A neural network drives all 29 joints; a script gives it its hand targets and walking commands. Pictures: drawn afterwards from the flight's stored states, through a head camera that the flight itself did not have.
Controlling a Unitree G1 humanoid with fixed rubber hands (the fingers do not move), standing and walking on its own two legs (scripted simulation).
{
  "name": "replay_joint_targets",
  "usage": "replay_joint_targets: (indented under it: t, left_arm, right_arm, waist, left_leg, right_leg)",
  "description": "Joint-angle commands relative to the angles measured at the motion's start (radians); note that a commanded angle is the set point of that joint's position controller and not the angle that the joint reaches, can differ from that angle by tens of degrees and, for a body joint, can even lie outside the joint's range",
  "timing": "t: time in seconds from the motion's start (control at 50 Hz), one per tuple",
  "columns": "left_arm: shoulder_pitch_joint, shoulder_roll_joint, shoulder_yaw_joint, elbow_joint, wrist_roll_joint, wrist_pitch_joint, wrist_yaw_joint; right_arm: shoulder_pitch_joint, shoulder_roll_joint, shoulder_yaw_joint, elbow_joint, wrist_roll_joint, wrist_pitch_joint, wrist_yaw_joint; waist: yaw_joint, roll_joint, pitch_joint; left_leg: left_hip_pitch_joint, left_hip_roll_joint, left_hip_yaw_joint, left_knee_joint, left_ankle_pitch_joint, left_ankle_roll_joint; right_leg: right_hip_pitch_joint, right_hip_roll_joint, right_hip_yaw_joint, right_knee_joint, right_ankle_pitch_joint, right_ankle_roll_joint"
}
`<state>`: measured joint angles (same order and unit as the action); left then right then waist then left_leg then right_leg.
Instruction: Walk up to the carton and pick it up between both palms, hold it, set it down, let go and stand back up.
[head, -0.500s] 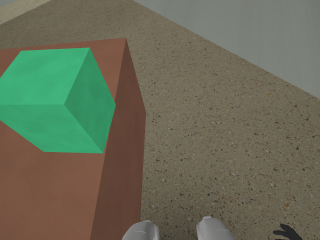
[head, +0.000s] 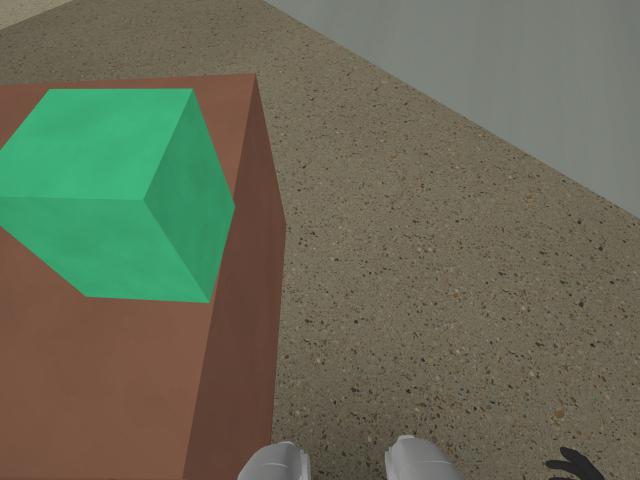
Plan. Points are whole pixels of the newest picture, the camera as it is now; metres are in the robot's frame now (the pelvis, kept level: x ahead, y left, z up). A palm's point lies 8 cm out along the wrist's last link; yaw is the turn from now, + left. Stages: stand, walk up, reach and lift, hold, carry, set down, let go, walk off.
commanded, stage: walk up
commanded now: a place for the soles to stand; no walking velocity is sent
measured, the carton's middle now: (134, 202) +0.48 +0.31 +0.04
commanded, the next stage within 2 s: none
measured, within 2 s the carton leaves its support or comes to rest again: neither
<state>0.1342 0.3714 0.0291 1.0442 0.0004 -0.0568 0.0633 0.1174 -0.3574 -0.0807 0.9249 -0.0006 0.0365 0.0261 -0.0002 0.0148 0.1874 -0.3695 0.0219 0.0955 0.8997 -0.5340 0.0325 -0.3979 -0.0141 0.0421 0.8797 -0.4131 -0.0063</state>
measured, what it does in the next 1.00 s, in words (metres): walks ahead, turning left: right foot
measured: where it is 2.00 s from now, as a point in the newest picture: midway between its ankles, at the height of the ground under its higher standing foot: (392, 350)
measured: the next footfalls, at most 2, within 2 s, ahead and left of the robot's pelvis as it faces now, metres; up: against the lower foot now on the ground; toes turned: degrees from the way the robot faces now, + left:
right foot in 0.56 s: +0.16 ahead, -0.17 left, +0.00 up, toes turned +8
left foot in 1.04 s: +0.26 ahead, +0.03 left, +0.00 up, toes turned +35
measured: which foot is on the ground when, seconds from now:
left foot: down 0.00-0.58, up 0.60-1.00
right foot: down 0.00-0.10, up 0.12-0.54, down 0.56-1.00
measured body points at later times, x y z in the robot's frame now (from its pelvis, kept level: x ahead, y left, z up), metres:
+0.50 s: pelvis +0.04 -0.05 +0.01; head +0.10 -0.02 +0.45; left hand +0.09 +0.32 -0.12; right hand +0.11 -0.37 -0.10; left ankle +0.02 +0.10 -0.70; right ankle +0.10 -0.16 -0.68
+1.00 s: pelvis +0.22 -0.14 +0.00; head +0.24 -0.13 +0.45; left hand +0.11 +0.17 -0.12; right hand +0.44 -0.38 -0.12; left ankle +0.19 +0.02 -0.67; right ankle +0.12 -0.18 -0.70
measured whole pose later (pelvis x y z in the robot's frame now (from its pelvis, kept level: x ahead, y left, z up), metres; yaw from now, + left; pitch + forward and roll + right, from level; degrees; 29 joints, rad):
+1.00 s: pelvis +0.22 -0.14 +0.00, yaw +28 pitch -6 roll +2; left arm 0.22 0.38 0.10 0.97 0.00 0.02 -0.04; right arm 0.20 -0.36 -0.07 0.95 0.00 -0.02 0.01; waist 0.02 -0.02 0.17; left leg -0.41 0.07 0.03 0.96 -0.37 -0.02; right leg 0.02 -0.01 -0.37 0.67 -0.61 -0.09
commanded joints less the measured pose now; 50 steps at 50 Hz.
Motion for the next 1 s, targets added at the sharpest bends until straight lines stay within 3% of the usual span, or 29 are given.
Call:
replay_joint_targets:
  t: [0.0,0.04,0.06,0.08,0.1,0.14,0.16,0.18,0.2,0.22,0.34,0.4,0.44,0.5,0.52,0.54,0.56,0.58,0.62,0.66,0.72,0.76,0.82,0.84,0.88,0.9,0.94,0.96,0.98]
  left_arm:
    - [-0.063,0.349,0.075,-0.090,0.029,-0.032,0.014]
    - [-0.102,0.281,0.053,-0.096,0.019,-0.018,0.011]
    - [-0.090,0.231,0.047,-0.112,0.007,-0.009,0.011]
    - [-0.057,0.249,0.044,-0.081,0.010,-0.003,0.017]
    - [-0.064,0.257,0.037,-0.082,0.012,-0.004,0.017]
    - [-0.028,0.263,0.056,-0.082,0.009,-0.001,0.007]
    - [-0.216,0.251,0.097,-0.229,0.052,0.001,-0.053]
    - [-0.238,0.250,0.091,-0.233,0.043,0.005,-0.087]
    - [-0.238,0.269,0.092,-0.222,0.047,0.009,-0.099]
    - [-0.270,0.247,0.085,-0.240,0.044,0.014,-0.107]
    - [-0.236,0.222,0.087,-0.227,0.040,0.025,-0.139]
    - [-0.272,0.229,0.086,-0.252,0.030,0.015,-0.150]
    - [-0.275,0.220,0.091,-0.245,0.039,0.012,-0.152]
    - [-0.200,0.231,0.099,-0.220,0.026,-0.007,-0.148]
    - [-0.072,0.246,0.113,-0.181,0.029,-0.013,-0.144]
    - [0.158,0.340,0.151,-0.117,0.030,-0.014,-0.125]
    - [0.234,0.419,0.176,-0.095,0.024,-0.005,-0.115]
    - [0.159,0.443,0.168,-0.137,0.020,0.000,-0.106]
    - [0.038,0.379,0.142,-0.165,0.025,0.006,-0.101]
    - [-0.011,0.316,0.126,-0.175,0.030,0.005,-0.094]
    - [-0.051,0.282,0.128,-0.200,0.030,0.013,-0.100]
    - [-0.018,0.273,0.123,-0.214,0.027,0.011,-0.102]
    - [0.022,0.273,0.128,-0.248,0.042,0.022,-0.104]
    - [-0.011,0.259,0.122,-0.247,0.034,0.025,-0.101]
    - [0.018,0.277,0.129,-0.260,0.037,0.036,-0.103]
    - [0.059,0.275,0.123,-0.248,0.041,0.040,-0.100]
    - [0.034,0.262,0.116,-0.266,0.040,0.039,-0.097]
    - [-0.007,0.253,0.121,-0.286,0.033,0.045,-0.093]
    - [-0.087,0.286,0.129,-0.316,0.020,0.052,-0.089]
  right_arm:
    - [0.047,-0.242,-0.067,-0.062,-0.017,-0.027,-0.005]
    - [0.070,-0.295,-0.080,-0.037,-0.032,-0.041,-0.012]
    - [0.047,-0.307,-0.071,-0.048,-0.036,-0.050,-0.013]
    - [0.009,-0.323,-0.068,-0.058,-0.034,-0.057,-0.011]
    - [0.004,-0.318,-0.066,-0.065,-0.030,-0.058,-0.015]
    - [-0.002,-0.312,-0.072,-0.052,-0.038,-0.059,-0.022]
    - [0.235,-0.313,-0.090,0.006,-0.006,-0.075,-0.007]
    - [0.246,-0.390,-0.115,0.017,-0.002,-0.085,-0.010]
    - [0.223,-0.397,-0.115,0.013,0.003,-0.094,-0.020]
    - [0.211,-0.376,-0.105,0.006,0.007,-0.101,-0.027]
    - [0.114,-0.332,-0.080,-0.013,-0.014,-0.113,-0.028]
    - [0.151,-0.347,-0.071,-0.003,-0.009,-0.121,-0.020]
    - [0.168,-0.346,-0.074,-0.005,-0.012,-0.121,-0.024]
    - [0.105,-0.368,-0.068,-0.029,-0.015,-0.122,-0.030]
    - [0.030,-0.358,-0.051,-0.058,-0.012,-0.119,-0.033]
    - [-0.012,-0.267,-0.022,-0.082,-0.004,-0.121,-0.030]
    - [0.006,-0.152,0.013,-0.107,-0.006,-0.112,-0.034]
    - [0.001,-0.239,-0.003,-0.082,-0.007,-0.101,-0.045]
    - [0.001,-0.292,-0.021,-0.044,0.001,-0.096,-0.044]
    - [0.024,-0.270,-0.018,-0.020,0.001,-0.095,-0.035]
    - [0.087,-0.260,-0.014,0.014,0.005,-0.086,-0.022]
    - [0.011,-0.271,-0.019,-0.028,0.003,-0.079,-0.019]
    - [-0.062,-0.236,-0.015,-0.071,-0.005,-0.069,-0.029]
    - [-0.061,-0.228,-0.017,-0.056,-0.009,-0.066,-0.027]
    - [-0.087,-0.229,-0.014,-0.077,-0.005,-0.054,-0.028]
    - [-0.113,-0.236,-0.015,-0.096,-0.010,-0.054,-0.029]
    - [-0.073,-0.185,-0.008,-0.086,-0.011,-0.052,-0.032]
    - [0.040,-0.217,-0.027,-0.064,-0.011,-0.054,-0.034]
    - [0.224,-0.248,-0.048,-0.029,-0.014,-0.057,-0.043]
  waist:
    - [-0.054,-0.198,-0.191]
    - [-0.074,0.023,-0.205]
    - [-0.054,0.125,-0.194]
    - [-0.042,0.116,-0.181]
    - [-0.041,0.051,-0.177]
    - [-0.048,0.083,-0.139]
    - [-0.075,-0.021,-0.268]
    - [-0.080,0.039,-0.226]
    - [-0.078,0.001,-0.200]
    - [-0.063,-0.012,-0.171]
    - [-0.019,0.110,-0.156]
    - [-0.020,0.183,-0.161]
    - [-0.043,0.151,-0.178]
    - [0.004,0.212,-0.215]
    - [0.089,0.144,-0.263]
    - [0.195,-0.090,-0.385]
    - [0.225,-0.383,-0.448]
    - [0.189,-0.215,-0.363]
    - [0.131,-0.092,-0.153]
    - [0.097,-0.205,-0.099]
    - [0.080,-0.264,-0.114]
    - [0.104,-0.180,-0.057]
    - [0.155,-0.220,-0.039]
    - [0.140,-0.177,0.013]
    - [0.170,-0.250,0.002]
    - [0.169,-0.168,0.003]
    - [0.130,-0.206,0.058]
    - [0.067,-0.194,-0.010]
    - [-0.049,-0.149,-0.092]
  left_leg:
    - [0.079,0.052,-0.155,-0.138,0.143,0.007]
    - [0.185,0.179,-0.315,-0.406,0.223,0.039]
    - [0.168,0.280,-0.463,-0.519,0.174,0.118]
    - [0.207,0.364,-0.547,-0.543,0.276,0.149]
    - [0.179,0.362,-0.537,-0.515,0.310,0.172]
    - [0.230,0.307,-0.467,-0.519,0.304,0.049]
    - [0.391,0.238,-0.837,-0.697,-0.124,0.039]
    - [0.502,0.288,-0.911,-0.789,-0.266,0.014]
    - [0.539,0.319,-0.944,-0.793,-0.280,0.004]
    - [0.546,0.333,-0.952,-0.766,-0.214,0.045]
    - [0.318,0.271,-0.697,-0.699,-0.091,0.135]
    - [0.324,0.288,-0.695,-0.651,-0.089,0.189]
    - [0.378,0.286,-0.709,-0.610,0.006,0.196]
    - [0.216,0.253,-0.600,-0.455,0.303,0.184]
    - [0.032,0.218,-0.528,-0.358,0.329,0.136]
    - [-0.219,0.066,-0.308,-0.053,0.356,0.039]
    - [-0.496,-0.108,-0.116,0.222,-0.116,-0.015]
    - [-0.583,-0.077,-0.152,0.314,-0.091,-0.010]
    - [-0.500,0.030,-0.175,0.360,0.047,0.009]
    - [-0.378,0.052,-0.104,0.314,0.138,0.003]
    - [-0.288,0.056,-0.050,0.207,0.220,-0.014]
    - [-0.311,0.058,-0.017,0.122,0.212,-0.028]
    - [-0.328,0.060,0.034,0.053,0.162,-0.020]
    - [-0.366,0.059,0.058,0.052,0.149,-0.018]
    - [-0.377,0.048,0.105,0.002,0.139,-0.024]
    - [-0.364,0.038,0.128,-0.031,0.133,-0.018]
    - [-0.283,0.004,0.210,-0.142,0.153,-0.021]
    - [-0.125,-0.039,0.261,-0.231,0.168,-0.016]
    - [0.174,-0.066,0.257,-0.288,0.184,0.019]
  right_leg:
    - [-0.024,-0.224,0.419,-0.297,0.322,-0.197]
    - [-0.122,-0.097,0.177,-0.093,0.243,-0.089]
    - [-0.154,0.016,0.026,0.043,0.054,-0.038]
    - [-0.203,0.050,-0.006,0.163,-0.199,-0.015]
    - [-0.188,0.031,0.022,0.186,-0.237,-0.021]
    - [-0.250,0.027,0.043,0.154,-0.171,-0.026]
    - [-0.240,0.068,0.033,0.185,-0.236,-0.033]
    - [-0.364,0.064,0.046,0.235,-0.219,-0.033]
    - [-0.424,0.038,0.073,0.263,-0.151,-0.031]
    - [-0.466,0.012,0.092,0.264,-0.133,-0.021]
    - [-0.265,-0.033,0.087,0.057,-0.105,-0.018]
    - [-0.287,-0.046,0.080,-0.006,-0.158,-0.022]
    - [-0.305,-0.028,0.068,-0.036,-0.157,-0.019]
    - [-0.088,-0.024,0.053,-0.169,-0.092,-0.027]
    - [0.219,-0.031,0.086,-0.335,-0.020,-0.053]
    - [0.614,-0.096,0.191,-0.490,-0.103,-0.075]
    - [0.804,-0.368,0.554,-0.624,-0.353,-0.115]
    - [0.736,-0.496,0.749,-0.733,-0.455,-0.109]
    - [0.452,-0.440,0.567,-0.745,-0.330,-0.019]
    - [0.334,-0.317,0.305,-0.679,0.004,0.038]
    - [0.390,-0.277,0.074,-0.643,0.264,0.053]
    - [0.408,-0.277,0.032,-0.627,0.422,0.023]
    - [0.415,-0.290,-0.018,-0.606,0.492,0.000]
    - [0.397,-0.273,-0.036,-0.623,0.527,0.056]
    - [0.463,-0.239,-0.099,-0.628,0.519,0.065]
    - [0.479,-0.270,-0.075,-0.621,0.587,0.061]
    - [0.418,-0.191,-0.228,-0.519,0.924,0.136]
    - [0.417,-0.171,-0.267,-0.407,1.074,0.129]
    - [0.260,-0.155,-0.298,-0.205,1.220,0.132]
